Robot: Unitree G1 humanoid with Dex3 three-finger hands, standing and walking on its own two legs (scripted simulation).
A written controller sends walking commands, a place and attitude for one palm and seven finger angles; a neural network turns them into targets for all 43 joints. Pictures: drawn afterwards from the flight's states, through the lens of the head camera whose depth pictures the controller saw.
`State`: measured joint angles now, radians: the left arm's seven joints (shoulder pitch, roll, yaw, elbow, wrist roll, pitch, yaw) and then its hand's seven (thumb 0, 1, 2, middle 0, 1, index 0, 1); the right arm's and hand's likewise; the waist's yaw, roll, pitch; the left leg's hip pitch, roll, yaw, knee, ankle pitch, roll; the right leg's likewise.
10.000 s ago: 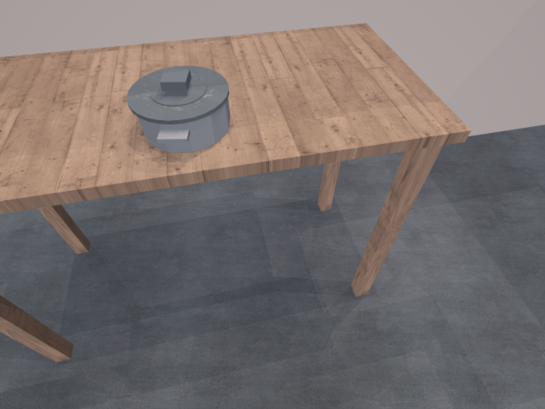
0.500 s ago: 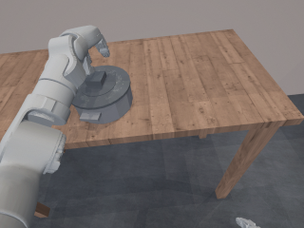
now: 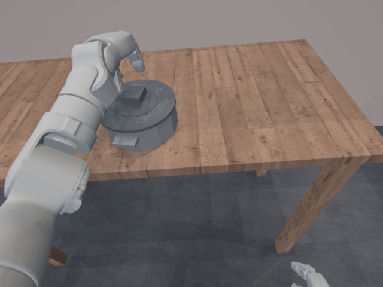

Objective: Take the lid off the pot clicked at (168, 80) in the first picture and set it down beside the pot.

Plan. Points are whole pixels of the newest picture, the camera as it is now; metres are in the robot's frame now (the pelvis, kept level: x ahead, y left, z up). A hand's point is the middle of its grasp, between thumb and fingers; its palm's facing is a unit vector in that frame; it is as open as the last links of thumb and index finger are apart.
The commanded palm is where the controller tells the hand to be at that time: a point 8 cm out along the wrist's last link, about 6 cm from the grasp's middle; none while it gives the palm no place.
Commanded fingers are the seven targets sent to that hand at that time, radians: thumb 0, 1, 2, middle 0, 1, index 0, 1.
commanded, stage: lower the open fingers around the knob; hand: left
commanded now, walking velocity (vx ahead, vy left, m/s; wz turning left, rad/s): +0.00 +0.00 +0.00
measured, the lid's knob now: (133, 94) +0.50 +0.14 +0.15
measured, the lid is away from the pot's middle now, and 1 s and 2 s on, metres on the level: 0.00 0.00 0.00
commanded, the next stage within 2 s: close the fingers and squeeze the knob in 1.92 s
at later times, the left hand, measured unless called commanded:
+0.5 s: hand (128, 84) +0.47 +0.14 +0.20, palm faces -0.33 -0.14 -0.93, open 9.9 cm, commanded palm +0.46 +0.15 +0.25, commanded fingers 0.00 -0.40 1.74 -0.89 -0.08 -0.89 -0.08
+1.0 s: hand (130, 90) +0.48 +0.14 +0.18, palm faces -0.37 -0.13 -0.92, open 9.9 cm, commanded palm +0.47 +0.15 +0.24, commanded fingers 0.00 -0.40 1.74 -0.89 -0.08 -0.89 -0.08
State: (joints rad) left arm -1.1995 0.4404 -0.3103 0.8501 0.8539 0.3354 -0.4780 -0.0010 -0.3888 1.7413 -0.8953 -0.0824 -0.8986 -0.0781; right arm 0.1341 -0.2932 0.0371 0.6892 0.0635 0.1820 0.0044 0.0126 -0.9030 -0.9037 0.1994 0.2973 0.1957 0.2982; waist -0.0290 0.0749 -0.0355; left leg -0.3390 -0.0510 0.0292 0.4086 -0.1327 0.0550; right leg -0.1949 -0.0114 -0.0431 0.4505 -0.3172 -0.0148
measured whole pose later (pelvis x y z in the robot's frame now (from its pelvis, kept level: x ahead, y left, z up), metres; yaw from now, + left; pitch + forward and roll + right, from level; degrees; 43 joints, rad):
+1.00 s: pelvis +0.01 +0.00 +0.00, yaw +0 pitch +6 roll +0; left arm -1.23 0.39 -0.31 1.03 0.85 0.34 -0.48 0.00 -0.39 1.74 -0.91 -0.09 -0.90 -0.08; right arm 0.17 -0.29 0.02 0.73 0.06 0.19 0.00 0.01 -0.90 -0.90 0.20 0.30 0.20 0.30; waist -0.06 0.06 -0.05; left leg -0.39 -0.05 0.03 0.44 -0.15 0.06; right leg -0.24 -0.01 -0.04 0.46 -0.33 -0.01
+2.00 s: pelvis +0.01 +0.00 +0.00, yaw -1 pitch +6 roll +0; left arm -1.20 0.42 -0.29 1.02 0.85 0.33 -0.47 0.00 -0.39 1.74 -0.91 -0.10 -0.89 -0.08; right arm 0.20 -0.30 0.03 0.71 0.07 0.20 0.00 0.01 -0.90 -0.90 0.20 0.30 0.20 0.30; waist -0.07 0.06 -0.07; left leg -0.39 -0.04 0.05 0.46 -0.17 0.06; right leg -0.24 0.00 -0.02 0.48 -0.33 -0.01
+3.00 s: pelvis +0.01 +0.00 +0.00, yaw -1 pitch +5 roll +0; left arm -1.19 0.39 -0.33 1.00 0.84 0.35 -0.48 0.01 0.17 0.76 -0.59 -1.00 -0.59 -0.99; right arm 0.18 -0.30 0.03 0.73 0.05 0.19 -0.01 0.01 -0.90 -0.90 0.20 0.30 0.20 0.30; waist -0.06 0.06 -0.06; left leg -0.38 -0.04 0.04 0.45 -0.16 0.05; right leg -0.23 0.00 -0.03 0.47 -0.33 -0.02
